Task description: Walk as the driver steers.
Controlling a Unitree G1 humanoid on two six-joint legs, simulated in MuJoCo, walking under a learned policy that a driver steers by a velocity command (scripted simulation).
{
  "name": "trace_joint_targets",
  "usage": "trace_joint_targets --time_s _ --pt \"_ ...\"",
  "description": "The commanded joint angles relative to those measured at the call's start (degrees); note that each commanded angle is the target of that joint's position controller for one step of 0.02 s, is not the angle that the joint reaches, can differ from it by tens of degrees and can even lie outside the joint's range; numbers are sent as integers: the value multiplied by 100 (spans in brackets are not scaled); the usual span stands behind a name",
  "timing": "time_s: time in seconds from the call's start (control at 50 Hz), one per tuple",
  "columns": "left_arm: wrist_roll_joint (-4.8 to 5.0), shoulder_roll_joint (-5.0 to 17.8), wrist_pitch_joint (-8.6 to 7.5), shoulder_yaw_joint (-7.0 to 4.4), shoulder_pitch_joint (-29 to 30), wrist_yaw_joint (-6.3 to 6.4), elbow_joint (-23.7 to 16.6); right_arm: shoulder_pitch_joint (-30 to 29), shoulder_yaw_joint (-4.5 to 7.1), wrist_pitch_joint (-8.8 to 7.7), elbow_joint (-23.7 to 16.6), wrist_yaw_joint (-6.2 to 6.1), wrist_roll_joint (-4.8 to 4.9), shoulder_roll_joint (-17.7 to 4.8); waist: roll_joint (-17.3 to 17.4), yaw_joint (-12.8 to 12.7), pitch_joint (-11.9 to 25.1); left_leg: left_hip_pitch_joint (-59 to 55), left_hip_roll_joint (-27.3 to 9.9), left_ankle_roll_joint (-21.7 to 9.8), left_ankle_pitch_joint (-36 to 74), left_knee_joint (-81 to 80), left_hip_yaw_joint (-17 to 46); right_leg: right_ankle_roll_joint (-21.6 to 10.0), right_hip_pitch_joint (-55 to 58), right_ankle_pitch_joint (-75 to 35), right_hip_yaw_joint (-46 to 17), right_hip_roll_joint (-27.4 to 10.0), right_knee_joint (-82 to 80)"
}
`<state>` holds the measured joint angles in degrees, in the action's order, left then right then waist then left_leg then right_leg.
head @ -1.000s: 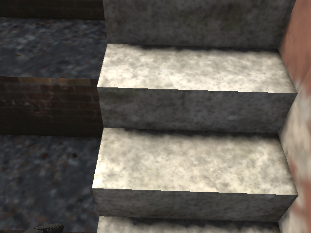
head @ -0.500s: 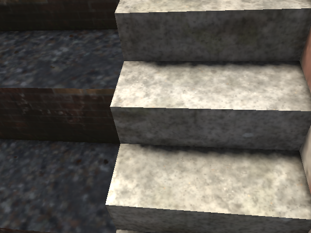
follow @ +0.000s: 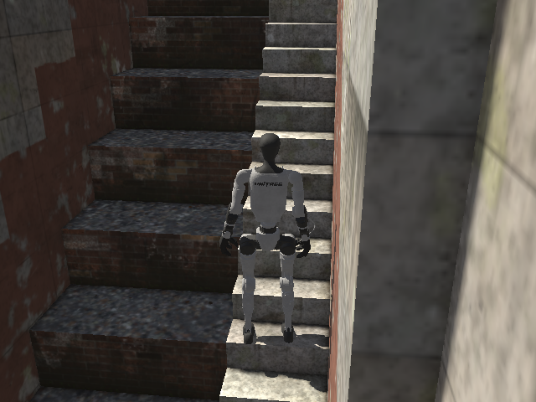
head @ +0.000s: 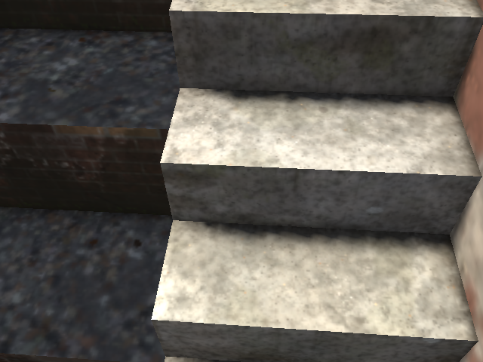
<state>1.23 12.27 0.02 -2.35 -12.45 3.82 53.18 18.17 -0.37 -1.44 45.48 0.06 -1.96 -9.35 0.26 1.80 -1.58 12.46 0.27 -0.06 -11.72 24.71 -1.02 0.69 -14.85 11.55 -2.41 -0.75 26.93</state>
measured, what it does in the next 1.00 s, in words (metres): shifts its weight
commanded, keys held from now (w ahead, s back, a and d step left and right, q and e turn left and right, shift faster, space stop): no key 0.22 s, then w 0.78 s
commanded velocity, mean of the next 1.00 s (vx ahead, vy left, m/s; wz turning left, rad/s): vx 0.28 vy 0.00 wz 0.00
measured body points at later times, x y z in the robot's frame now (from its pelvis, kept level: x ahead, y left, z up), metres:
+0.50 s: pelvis +0.03 -0.01 +0.00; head +0.03 -0.03 +0.45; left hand +0.09 +0.26 -0.13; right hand +0.05 -0.25 -0.15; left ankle +0.02 +0.12 -0.74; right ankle +0.03 -0.13 -0.74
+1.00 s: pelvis +0.13 -0.01 +0.00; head +0.12 -0.02 +0.45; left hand +0.22 +0.26 -0.12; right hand +0.21 -0.25 -0.13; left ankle +0.02 +0.12 -0.73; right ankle +0.03 -0.12 -0.73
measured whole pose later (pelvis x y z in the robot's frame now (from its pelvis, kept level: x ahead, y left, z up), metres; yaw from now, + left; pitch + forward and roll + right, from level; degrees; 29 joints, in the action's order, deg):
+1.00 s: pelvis +0.13 -0.01 +0.00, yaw -2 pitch +1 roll +1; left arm -0.2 14.9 -1.9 -0.6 -14.6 3.0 50.2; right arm 15.0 0.0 -3.5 47.5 1.6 -2.2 -12.4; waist 0.8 0.8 2.4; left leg 5.1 -1.3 -1.5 -19.2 29.3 -3.0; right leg -4.4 -8.5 20.1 -3.5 0.7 32.5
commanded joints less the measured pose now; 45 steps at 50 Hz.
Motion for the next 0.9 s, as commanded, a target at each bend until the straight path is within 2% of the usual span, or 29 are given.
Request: trace_joint_targets --time_s 0.02,0.1,0.18,0.2,0.22,0.26,0.32,0.38,0.42,0.44,0.48,0.5,0.54,0.58,0.6,0.62,0.64,0.68,0.72,0.76,0.8,0.82,0.84,0.86,0.88,0.9 --pt "53 657 -65 -116 -76 -1 -186 167 131 -79 -277 -32 -4 -518 154 25 57 115 -670 -425 376 -697 513 -343 289 -286 -398 -407 -385" --pt "28 687 -62 -87 30 -5 -190 142 134 -81 -260 -40 12 -543 80 57 -15 71 -663 -456 496 -755 465 -358 298 -420 -421 -420 -430" --pt "34 713 -59 -69 -13 6 -175 139 135 -77 -240 -38 8 -588 93 42 61 7 -666 -448 489 -780 432 -363 383 -447 -431 -441 -445" --pt "-22 694 -40 -63 -64 35 -178 199 131 -67 -254 -13 23 -603 68 14 56 85 -649 -427 358 -773 454 -303 453 -461 -419 -460 -438" --pt "-28 714 -30 -64 -60 47 -179 166 130 -62 -260 -5 26 -603 33 11 29 106 -648 -424 314 -776 449 -294 430 -470 -420 -454 -425" --pt "-28 705 -13 -47 -88 28 -157 283 118 -35 -175 -11 4 -560 30 4 82 131 -565 -457 -432 -889 423 -323 435 63 -420 -395 -518" --pt "-28 764 -3 -54 -124 -8 -137 437 184 17 -73 -13 -3 -680 122 4 -89 194 -508 -589 -1476 -956 470 -460 138 855 -337 -237 -416" --pt "-21 825 -24 -73 -169 -23 -159 431 218 28 -59 -27 10 -774 134 -25 -284 296 -550 -716 -1830 -989 593 -552 -101 1228 -346 -189 -332" --pt "-37 881 -48 -77 -227 -37 -188 369 209 -1 -91 8 11 -730 -51 -65 -385 353 -490 -751 -1622 -835 494 -612 -166 1419 -506 -273 -451" --pt "0 936 -34 -104 -387 -14 -178 472 213 -29 -59 2 -12 -712 -24 -73 -417 395 -414 -731 -1616 -739 362 -678 -121 1637 -679 -365 -558" --pt "10 1062 -28 -156 -412 -9 -192 497 183 -76 -62 4 -27 -634 -361 -62 -469 500 -291 -706 -1302 -448 113 -793 -60 1966 -992 -521 -784" --pt "-29 1128 -18 -191 -379 1 -241 388 155 -123 -39 25 9 -572 -373 -95 -489 631 -213 -717 -1174 -362 28 -795 -2 2134 -1174 -603 -815" --pt "-19 1136 -13 -213 -492 0 -234 433 142 -178 -5 50 -7 -564 -420 -117 -425 629 -195 -727 -1008 -265 -58 -868 110 2168 -1320 -677 -862" --pt "-16 1000 -21 -182 -459 -33 -304 516 140 -267 59 74 -1 -576 -443 -109 -248 490 -231 -746 -757 -304 -32 -908 283 1762 -1228 -612 -734" --pt "-20 954 -48 -163 -433 -51 -334 502 152 -303 50 82 -10 -591 -359 -86 -226 282 -258 -783 -565 -441 4 -915 280 1428 -1098 -549 -658" --pt "24 893 -76 -126 -428 -66 -295 611 173 -314 64 80 -47 -637 -264 -19 -143 -3 -365 -775 -351 -601 73 -913 322 845 -858 -416 -473" --pt "36 833 -131 -105 -514 -61 -239 540 173 -306 27 63 -49 -618 -9 -45 -87 -246 -453 -767 68 -718 174 -870 420 77 -662 -375 -247" --pt "28 835 -247 -56 -640 -66 -184 432 194 -302 -46 46 10 -673 226 -33 131 -661 -549 -662 1287 -654 216 -826 628 -1369 -443 -359 98" --pt "-4 842 -299 -10 -623 -64 -191 424 197 -271 -95 47 51 -686 145 5 351 -846 -559 -524 2055 -518 156 -796 903 -2498 -404 -393 246" --pt "-9 850 -284 37 -427 -77 -282 435 214 -221 -95 52 34 -800 -147 86 547 -1124 -616 -514 2732 -358 113 -856 846 -2848 -275 -303 546" --pt "3 877 -300 49 -556 -114 -307 384 222 -192 -92 63 -5 -875 29 58 449 -1244 -614 -540 3028 -250 82 -904 657 -2757 -288 -290 619" --pt "-8 909 -298 47 -656 -106 -346 212 209 -203 -90 78 -1 -885 113 -46 438 -1151 -586 -514 3361 -63 50 -897 692 -2857 -319 -295 583" --pt "11 982 -293 27 -701 -136 -322 147 208 -216 -74 75 -1 -882 153 -21 492 -1147 -617 -536 3332 -105 -10 -937 739 -2740 -391 -258 631" --pt "-9 989 -287 27 -656 -144 -353 116 203 -224 -60 81 -12 -885 139 -23 446 -1080 -621 -535 3362 -66 -13 -945 753 -2704 -400 -248 645" --pt "-65 972 -274 23 -704 -105 -397 34 174 -219 -58 112 2 -858 -7 -142 394 -1028 -591 -526 3581 230 26 -930 726 -3132 -330 -290 560" --pt "-100 973 -270 27 -717 -91 -403 8 160 -219 -43 127 14 -829 -74 -152 443 -965 -573 -506 3449 367 8 -923 771 -3356 -366 -303 520"
Keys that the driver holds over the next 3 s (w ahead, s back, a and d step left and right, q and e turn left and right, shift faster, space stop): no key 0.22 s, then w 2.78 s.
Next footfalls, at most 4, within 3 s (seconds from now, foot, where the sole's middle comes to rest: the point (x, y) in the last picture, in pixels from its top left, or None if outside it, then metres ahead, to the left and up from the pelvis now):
none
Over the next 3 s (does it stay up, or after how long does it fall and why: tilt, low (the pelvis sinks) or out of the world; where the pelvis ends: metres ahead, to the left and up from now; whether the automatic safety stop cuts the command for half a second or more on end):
stays up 0.08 -0.03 0.00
